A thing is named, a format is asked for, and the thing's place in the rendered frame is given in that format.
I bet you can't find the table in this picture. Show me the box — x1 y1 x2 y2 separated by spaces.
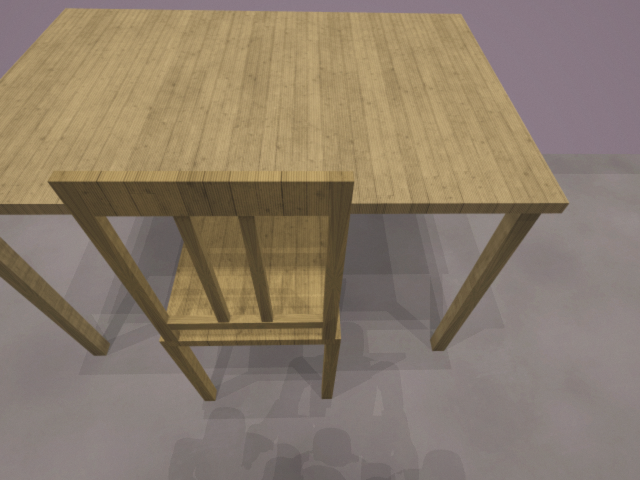
0 8 569 356

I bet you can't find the chair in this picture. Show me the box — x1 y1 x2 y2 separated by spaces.
47 171 354 401

